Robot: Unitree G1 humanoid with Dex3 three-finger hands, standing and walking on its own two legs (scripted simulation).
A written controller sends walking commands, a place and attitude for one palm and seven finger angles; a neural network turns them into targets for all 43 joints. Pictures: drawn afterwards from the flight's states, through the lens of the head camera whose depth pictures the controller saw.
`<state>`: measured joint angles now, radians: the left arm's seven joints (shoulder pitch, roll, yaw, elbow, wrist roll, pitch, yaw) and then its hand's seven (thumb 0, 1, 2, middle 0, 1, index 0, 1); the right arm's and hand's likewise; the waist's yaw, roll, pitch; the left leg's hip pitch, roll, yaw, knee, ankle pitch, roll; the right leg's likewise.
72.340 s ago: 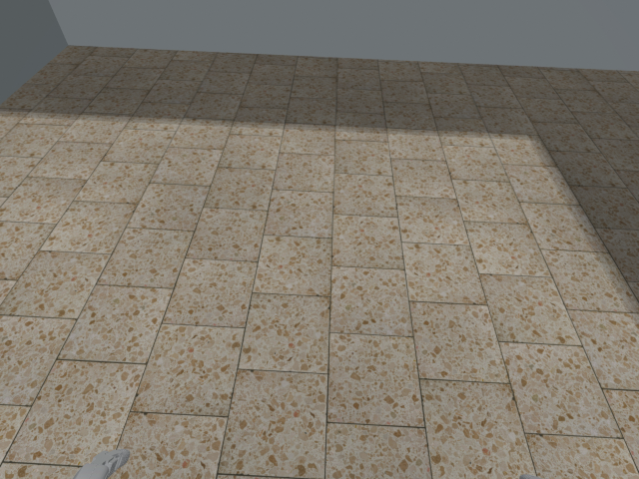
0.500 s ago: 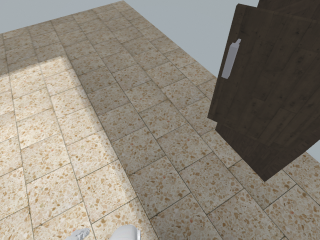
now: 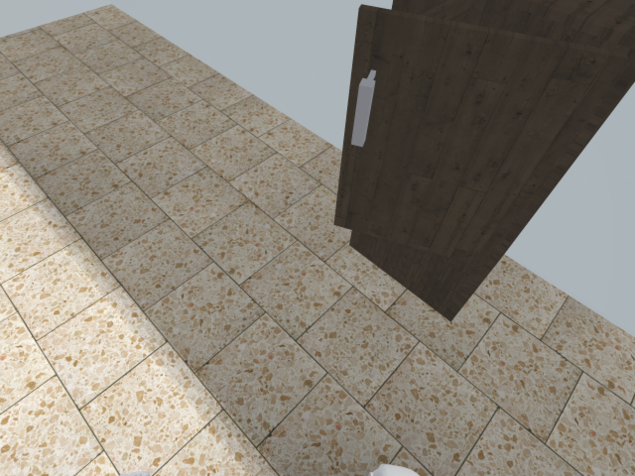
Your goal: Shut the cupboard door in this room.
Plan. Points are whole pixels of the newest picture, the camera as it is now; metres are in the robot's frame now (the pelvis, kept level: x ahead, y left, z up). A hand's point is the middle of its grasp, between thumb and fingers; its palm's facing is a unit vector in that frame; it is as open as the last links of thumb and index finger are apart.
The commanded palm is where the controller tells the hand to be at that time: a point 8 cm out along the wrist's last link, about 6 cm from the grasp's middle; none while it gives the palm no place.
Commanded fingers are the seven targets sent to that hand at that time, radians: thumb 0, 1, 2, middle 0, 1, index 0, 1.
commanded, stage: turn to face it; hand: left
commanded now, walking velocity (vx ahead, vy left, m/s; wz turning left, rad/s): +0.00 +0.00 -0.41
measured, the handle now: (365, 108) +0.76 -0.04 +0.02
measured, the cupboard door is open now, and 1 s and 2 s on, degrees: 25 25 25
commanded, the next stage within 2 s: take the last steps up to it in 0.38 s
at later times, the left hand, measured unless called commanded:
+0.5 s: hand out of the picture +0.12 +0.15 -0.18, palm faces -0.11 -0.98 -0.18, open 7.4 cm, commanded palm none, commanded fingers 0.00 0.90 0.90 -0.20 -0.30 -0.20 -0.30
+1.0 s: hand (279, 425) +0.21 +0.07 -0.16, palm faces -0.22 -0.95 -0.21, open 7.3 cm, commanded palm none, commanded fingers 0.00 0.90 0.90 -0.20 -0.30 -0.20 -0.30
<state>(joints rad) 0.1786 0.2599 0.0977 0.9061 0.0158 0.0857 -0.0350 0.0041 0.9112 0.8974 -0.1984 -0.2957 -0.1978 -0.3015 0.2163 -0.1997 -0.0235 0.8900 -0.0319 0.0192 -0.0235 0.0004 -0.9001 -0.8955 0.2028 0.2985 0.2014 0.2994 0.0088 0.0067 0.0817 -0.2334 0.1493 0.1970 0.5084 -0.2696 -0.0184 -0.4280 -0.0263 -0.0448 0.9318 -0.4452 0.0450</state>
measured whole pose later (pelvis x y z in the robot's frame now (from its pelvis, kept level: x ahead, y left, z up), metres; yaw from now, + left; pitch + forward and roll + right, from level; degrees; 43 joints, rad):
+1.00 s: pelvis +0.09 -0.09 -0.01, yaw -14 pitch -1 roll +0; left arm 0.20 0.16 0.05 1.01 0.02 -0.03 -0.01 0.00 0.91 0.90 -0.20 -0.30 -0.20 -0.30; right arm 0.42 -0.20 -0.04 1.11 -0.02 0.03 0.00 0.00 -0.90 -0.90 0.20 0.30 0.20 0.30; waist -0.04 0.04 0.03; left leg -0.29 0.09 0.07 0.90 -0.49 0.00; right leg -0.25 -0.01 -0.10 0.55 -0.29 -0.05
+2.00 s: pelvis +0.25 -0.12 -0.01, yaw -13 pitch +0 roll +0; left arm 0.15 0.19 0.05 1.00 0.02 0.02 0.04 0.00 0.91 0.90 -0.20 -0.30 -0.20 -0.30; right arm 0.18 -0.20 -0.04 1.02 0.00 0.04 -0.02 0.00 -0.91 -0.90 0.20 0.30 0.20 0.30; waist 0.00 -0.05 0.10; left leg -0.21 0.00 0.05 0.52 -0.30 -0.02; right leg -0.31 -0.06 -0.03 0.56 -0.25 0.02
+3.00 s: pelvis +0.19 -0.11 +0.00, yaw -13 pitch -2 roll -1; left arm 0.30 0.15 -0.01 1.07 0.01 -0.01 0.04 0.00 0.91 0.90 -0.20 -0.30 -0.20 -0.30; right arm 0.33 -0.15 -0.02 1.08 -0.02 -0.01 -0.03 0.00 -0.90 -0.90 0.20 0.30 0.20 0.30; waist -0.02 0.02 0.04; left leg -0.26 0.02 0.05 0.50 -0.21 0.02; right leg -0.18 0.01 -0.02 0.49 -0.27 -0.01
